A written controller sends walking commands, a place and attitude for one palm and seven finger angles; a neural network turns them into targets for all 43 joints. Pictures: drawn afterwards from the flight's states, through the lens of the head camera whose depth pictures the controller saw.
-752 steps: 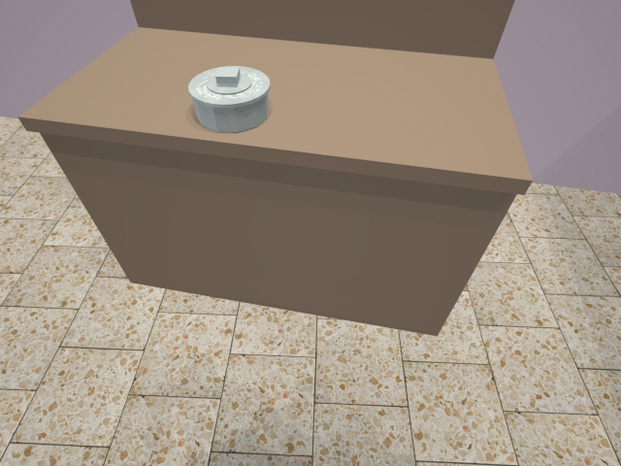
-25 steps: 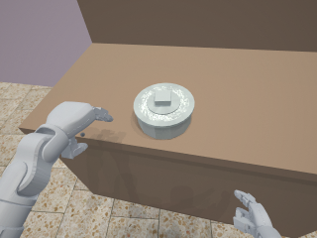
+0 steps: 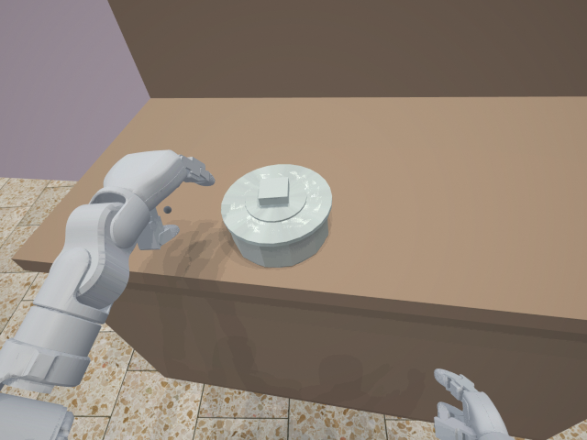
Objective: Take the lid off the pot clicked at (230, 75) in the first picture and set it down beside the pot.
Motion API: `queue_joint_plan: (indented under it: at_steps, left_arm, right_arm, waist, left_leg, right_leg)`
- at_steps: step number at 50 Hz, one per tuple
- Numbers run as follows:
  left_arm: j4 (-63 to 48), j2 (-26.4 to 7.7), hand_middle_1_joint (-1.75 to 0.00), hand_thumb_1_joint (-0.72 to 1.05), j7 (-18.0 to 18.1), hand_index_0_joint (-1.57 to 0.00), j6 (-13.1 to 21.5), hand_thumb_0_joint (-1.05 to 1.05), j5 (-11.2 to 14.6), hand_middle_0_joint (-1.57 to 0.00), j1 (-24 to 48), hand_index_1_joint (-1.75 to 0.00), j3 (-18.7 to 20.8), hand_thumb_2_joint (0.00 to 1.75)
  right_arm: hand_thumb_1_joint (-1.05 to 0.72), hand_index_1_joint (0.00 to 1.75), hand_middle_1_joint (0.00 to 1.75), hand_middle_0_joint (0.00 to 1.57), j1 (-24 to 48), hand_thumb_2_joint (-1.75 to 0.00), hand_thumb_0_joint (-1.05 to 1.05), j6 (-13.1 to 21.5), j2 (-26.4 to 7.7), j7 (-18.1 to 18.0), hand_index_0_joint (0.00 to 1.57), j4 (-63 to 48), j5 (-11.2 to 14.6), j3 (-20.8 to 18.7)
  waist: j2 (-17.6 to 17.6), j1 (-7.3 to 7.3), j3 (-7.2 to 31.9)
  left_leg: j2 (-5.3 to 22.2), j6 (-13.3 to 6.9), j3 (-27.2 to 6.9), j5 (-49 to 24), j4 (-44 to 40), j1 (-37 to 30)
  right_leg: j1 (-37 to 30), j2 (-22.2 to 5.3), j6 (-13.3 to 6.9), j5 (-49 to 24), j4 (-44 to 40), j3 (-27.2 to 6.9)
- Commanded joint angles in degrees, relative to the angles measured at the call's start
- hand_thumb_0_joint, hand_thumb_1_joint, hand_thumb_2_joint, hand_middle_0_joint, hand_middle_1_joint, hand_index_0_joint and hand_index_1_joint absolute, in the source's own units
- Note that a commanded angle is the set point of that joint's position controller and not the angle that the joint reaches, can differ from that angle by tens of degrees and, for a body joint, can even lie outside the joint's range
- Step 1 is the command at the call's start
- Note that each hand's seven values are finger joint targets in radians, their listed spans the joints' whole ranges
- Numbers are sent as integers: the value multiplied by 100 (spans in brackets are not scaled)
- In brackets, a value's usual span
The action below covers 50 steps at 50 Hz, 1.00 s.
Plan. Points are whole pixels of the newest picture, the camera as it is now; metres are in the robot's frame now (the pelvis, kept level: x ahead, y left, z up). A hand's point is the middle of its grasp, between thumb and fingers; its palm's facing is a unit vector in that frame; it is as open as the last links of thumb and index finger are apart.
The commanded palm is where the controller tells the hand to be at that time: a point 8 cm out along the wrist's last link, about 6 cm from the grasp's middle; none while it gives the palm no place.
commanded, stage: move the open hand above the knob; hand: left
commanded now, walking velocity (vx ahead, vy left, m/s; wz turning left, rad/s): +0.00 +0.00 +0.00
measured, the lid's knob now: (274, 191) +0.48 +0.07 +0.08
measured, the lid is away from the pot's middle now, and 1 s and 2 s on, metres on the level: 0.00 0.00 0.00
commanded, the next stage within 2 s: none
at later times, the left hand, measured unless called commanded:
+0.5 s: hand (235, 188) +0.41 +0.11 +0.15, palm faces -0.17 +0.03 -0.99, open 10.0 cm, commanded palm +0.40 +0.12 +0.21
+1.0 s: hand (273, 179) +0.45 +0.06 +0.13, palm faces -0.27 +0.02 -0.96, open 10.1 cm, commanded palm +0.44 +0.07 +0.21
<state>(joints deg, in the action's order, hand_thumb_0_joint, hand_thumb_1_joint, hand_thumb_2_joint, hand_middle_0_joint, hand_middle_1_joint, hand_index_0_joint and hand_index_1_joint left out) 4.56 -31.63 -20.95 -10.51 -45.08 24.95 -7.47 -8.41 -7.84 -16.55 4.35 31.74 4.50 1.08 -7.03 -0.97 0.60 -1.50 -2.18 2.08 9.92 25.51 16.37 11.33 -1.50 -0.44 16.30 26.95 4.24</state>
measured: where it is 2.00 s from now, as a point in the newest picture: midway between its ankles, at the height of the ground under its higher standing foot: outside the picture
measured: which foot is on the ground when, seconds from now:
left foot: down 0.00-1.00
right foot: down 0.00-1.00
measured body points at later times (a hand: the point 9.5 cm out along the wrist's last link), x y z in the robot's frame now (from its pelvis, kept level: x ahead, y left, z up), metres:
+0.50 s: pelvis +0.01 -0.02 +0.00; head +0.03 -0.06 +0.45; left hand +0.41 +0.10 +0.20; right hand +0.19 -0.25 -0.11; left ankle +0.04 +0.10 -0.74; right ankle -0.02 -0.11 -0.74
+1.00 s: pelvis +0.02 +0.00 +0.00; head +0.05 -0.05 +0.44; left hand +0.46 +0.06 +0.18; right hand +0.16 -0.25 -0.13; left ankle +0.04 +0.10 -0.74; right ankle -0.02 -0.11 -0.74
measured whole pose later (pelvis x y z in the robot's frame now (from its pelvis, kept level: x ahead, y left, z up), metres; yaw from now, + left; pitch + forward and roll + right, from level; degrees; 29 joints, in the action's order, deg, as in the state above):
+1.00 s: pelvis +0.02 +0.00 +0.00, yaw -1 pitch +4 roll +1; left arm 25.5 -20.0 -21.1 -16.2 -49.1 46.5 -23.0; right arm -9.6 -9.5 -15.7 3.8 34.6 4.2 0.6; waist -5.5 3.3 1.4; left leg -1.5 -2.2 3.3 12.4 26.8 18.4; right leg 14.2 -1.6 -0.6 18.7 29.0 2.8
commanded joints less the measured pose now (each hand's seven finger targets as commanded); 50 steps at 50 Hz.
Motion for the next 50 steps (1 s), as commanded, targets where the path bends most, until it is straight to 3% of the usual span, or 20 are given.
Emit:
queue_joint_plan:
  at_steps: [1,3,5,8,12,14,16,19,21,23,27,30,33,34,36,41,44,45,49,50]
  left_arm:
    - [-1158,-873,-8,-30,-3,-84,92,0,-188,-84,1984,-8,36,145]
    - [-1563,-2534,-8,-30,224,-84,202,0,-382,-84,3292,-8,1301,145]
    - [-1379,-2671,-8,-30,320,-84,363,0,-551,-84,4135,-8,1330,145]
    - [-657,-2112,-8,-30,453,-84,335,0,-237,-84,3241,-8,1301,145]
    - [513,186,-8,-30,196,-84,-65,0,9,-84,1493,-8,-524,145]
    - [198,582,-8,-30,33,-84,-138,0,-59,-84,1623,-8,-992,145]
    - [-746,-201,-8,-30,74,-84,-107,0,-268,-84,2774,-8,-587,145]
    - [-1470,-2078,-8,-30,288,-84,72,0,-558,-84,4934,-8,660,145]
    - [-682,-2294,-8,-30,427,-84,141,0,-530,-84,5019,-8,969,145]
    - [248,-1990,-8,-30,543,-84,74,0,-325,-84,4293,-8,998,145]
    - [1549,281,-8,-30,408,-84,-292,0,-127,-84,2567,-8,-607,145]
    - [799,940,-8,-30,157,-84,-404,0,-257,-84,2812,-8,-1346,145]
    - [-245,-677,-8,-30,239,-84,-356,0,-494,-84,4969,-8,-355,145]
    - [-569,-1208,-8,-30,284,-84,-297,0,-602,-84,5875,-8,-60,145]
    - [-257,-1620,-8,-30,430,-84,-138,0,-585,-84,6409,-8,311,145]
    - [3022,623,-8,-30,468,-84,-636,0,-301,-84,3864,-8,-887,145]
    - [2022,1208,-8,-30,287,-84,-625,0,-369,-84,3979,-8,-1460,145]
    - [1412,1143,-8,-30,245,-84,-623,0,-475,-84,4590,-8,-1520,145]
    - [-336,-1008,-8,-30,445,-84,-254,0,-637,-84,6897,-8,-51,145]
    - [396,-1217,-8,-30,536,-84,-251,0,-690,-84,6631,-8,206,145]
  right_arm:
    - [-90,30,30,20,1036,-90,0,118,-591,-64,20,-1058,42,-209]
    - [-90,30,30,20,988,-90,0,175,-670,-233,20,-925,-42,-194]
    - [-90,30,30,20,891,-90,0,386,-434,-353,20,-753,-83,-121]
    - [-90,30,30,20,655,-90,0,409,-462,-278,20,-704,-74,-164]
    - [-90,30,30,20,801,-90,0,203,-480,-23,20,-834,76,-171]
    - [-90,30,30,20,907,-90,0,92,-542,48,20,-948,131,-217]
    - [-90,30,30,20,1091,-90,0,59,-545,-23,20,-1059,91,-235]
    - [-90,30,30,20,917,-90,0,220,-488,-247,20,-844,-18,-179]
    - [-90,30,30,20,652,-90,0,347,-414,-372,20,-583,-49,-138]
    - [-90,30,30,20,451,-90,0,310,-476,-364,20,-475,-31,-139]
    - [-90,30,30,20,678,-90,0,179,-444,-116,20,-595,68,-143]
    - [-90,30,30,20,915,-90,0,17,-484,44,20,-861,120,-214]
    - [-90,30,30,20,880,-90,0,-29,-549,-115,20,-784,38,-237]
    - [-90,30,30,20,782,-90,0,80,-514,-196,20,-735,16,-219]
    - [-90,30,30,20,513,-90,0,290,-425,-341,20,-499,-14,-180]
    - [-90,30,30,20,211,-90,0,127,-479,-187,20,-152,88,-137]
    - [-90,30,30,20,551,-90,0,25,-491,-25,20,-556,42,-209]
    - [-90,30,30,20,669,-90,0,0,-452,-8,20,-636,20,-248]
    - [-90,30,30,20,409,-90,0,218,-429,-130,20,-633,-84,-284]
    - [-90,30,30,20,317,-90,0,261,-419,-194,20,-471,-94,-256]
  waist:
    - [1166,160,1108]
    - [994,98,1494]
    - [447,15,2126]
    - [57,-52,2233]
    - [944,65,1078]
    - [1162,208,1048]
    - [1050,205,1573]
    - [735,183,2480]
    - [635,133,2540]
    - [650,106,2254]
    - [1000,113,1240]
    - [1051,266,1530]
    - [1168,386,2221]
    - [859,376,2675]
    - [689,354,3023]
    - [1219,351,1074]
    - [1011,330,1872]
    - [939,385,2273]
    - [585,364,3670]
    - [744,327,3429]
  left_leg:
    - [-80,-113,-98,-479,-147,-885]
    - [-61,-174,-260,-416,-71,-1037]
    - [-137,-194,-341,-926,-41,-1306]
    - [-116,-160,-328,-1461,-14,-1399]
    - [-92,-41,-66,-964,-67,-806]
    - [-89,-84,56,-795,-44,-791]
    - [-145,-161,-11,-786,13,-1003]
    - [-187,-254,-228,-1001,81,-1359]
    - [-160,-255,-233,-1292,80,-1388]
    - [-135,-228,-189,-1351,45,-1202]
    - [-85,-74,-44,-1151,-1,-778]
    - [-122,-118,37,-1244,140,-906]
    - [-145,-249,-100,-1153,224,-1146]
    - [-208,-291,-138,-1272,193,-1380]
    - [-183,-303,-232,-1560,211,-1634]
    - [-70,-68,-87,-1018,-11,-681]
    - [-122,-121,-50,-1499,170,-1012]
    - [-136,-171,-87,-1682,271,-1215]
    - [-147,-311,-357,-2414,382,-1996]
    - [-114,-303,-369,-2391,336,-1868]
  right_leg:
    - [229,167,-64,-1167,-522,-168]
    - [-36,152,-99,-1141,-427,-322]
    - [-350,145,-134,-1626,-240,-364]
    - [-434,168,-206,-2048,-176,-278]
    - [210,138,-80,-1843,-306,-138]
    - [289,144,-70,-1718,-398,-151]
    - [85,112,-81,-1726,-351,-261]
    - [-473,148,-75,-2103,-161,-457]
    - [-578,128,-98,-2469,-115,-453]
    - [-563,136,-131,-2538,-159,-385]
    - [191,131,-89,-2218,-190,-170]
    - [213,128,-99,-2365,-187,-171]
    - [-143,116,-96,-2500,-149,-339]
    - [-408,156,-78,-2739,-97,-436]
    - [-501,169,-105,-2962,1,-454]
    - [613,225,-106,-2003,-125,-40]
    - [284,164,-142,-2510,-27,-132]
    - [179,145,-157,-2681,23,-177]
    - [-522,199,-155,-3436,143,-397]
    - [-486,217,-170,-3335,140,-389]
